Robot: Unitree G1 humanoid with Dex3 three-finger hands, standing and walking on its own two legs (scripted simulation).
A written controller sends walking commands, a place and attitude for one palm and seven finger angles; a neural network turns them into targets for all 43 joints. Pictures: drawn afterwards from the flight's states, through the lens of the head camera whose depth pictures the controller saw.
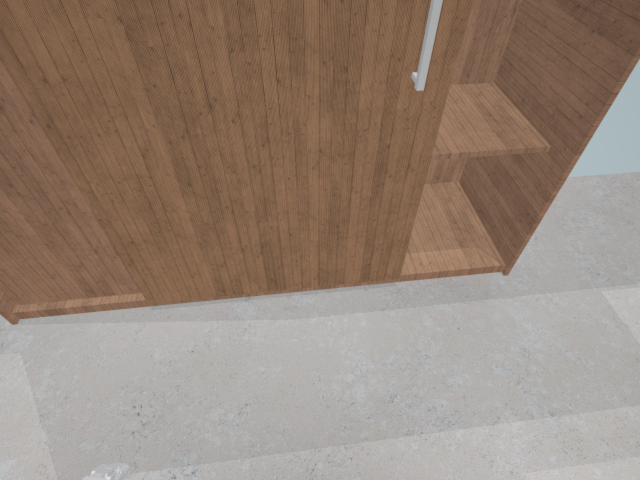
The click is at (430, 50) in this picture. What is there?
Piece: wardrobe's sliding door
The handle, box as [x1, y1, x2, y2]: [411, 0, 442, 90]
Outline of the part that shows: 442,0 431,0 418,71 412,72 411,76 415,83 416,90 423,90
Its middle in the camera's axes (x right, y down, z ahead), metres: +0.21 -0.43 +0.77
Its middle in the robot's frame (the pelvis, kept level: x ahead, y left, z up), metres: +0.90 -0.17 +0.19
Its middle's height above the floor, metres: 0.96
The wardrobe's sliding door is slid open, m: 0.44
